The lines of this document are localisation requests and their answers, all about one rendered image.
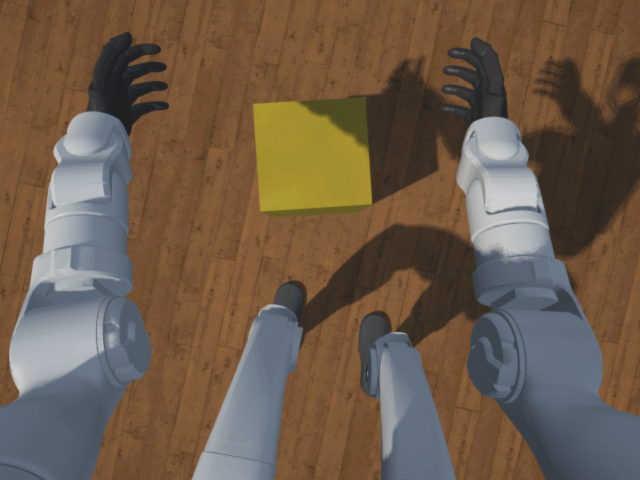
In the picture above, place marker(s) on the left robot upper arm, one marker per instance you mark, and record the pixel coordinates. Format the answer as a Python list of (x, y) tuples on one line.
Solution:
[(72, 363)]

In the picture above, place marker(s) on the right robot hand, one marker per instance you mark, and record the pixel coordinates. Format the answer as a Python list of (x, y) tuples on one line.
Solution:
[(488, 99)]

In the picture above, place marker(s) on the robot left forearm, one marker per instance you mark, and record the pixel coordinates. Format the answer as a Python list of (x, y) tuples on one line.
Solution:
[(87, 218)]

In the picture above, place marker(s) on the right robot foot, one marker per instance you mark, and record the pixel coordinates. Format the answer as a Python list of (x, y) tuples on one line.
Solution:
[(372, 327)]

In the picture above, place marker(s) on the robot right forearm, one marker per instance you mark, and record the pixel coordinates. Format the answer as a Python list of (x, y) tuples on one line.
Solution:
[(515, 262)]

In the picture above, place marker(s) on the carton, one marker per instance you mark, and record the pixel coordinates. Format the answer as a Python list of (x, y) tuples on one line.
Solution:
[(312, 157)]

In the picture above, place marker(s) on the left robot hand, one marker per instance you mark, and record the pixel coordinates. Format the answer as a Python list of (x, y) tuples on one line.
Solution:
[(111, 91)]

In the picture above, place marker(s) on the robot left thigh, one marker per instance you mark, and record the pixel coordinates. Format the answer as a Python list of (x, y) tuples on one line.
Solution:
[(244, 440)]

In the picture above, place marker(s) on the right robot upper arm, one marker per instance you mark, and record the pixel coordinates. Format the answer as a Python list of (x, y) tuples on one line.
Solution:
[(544, 370)]

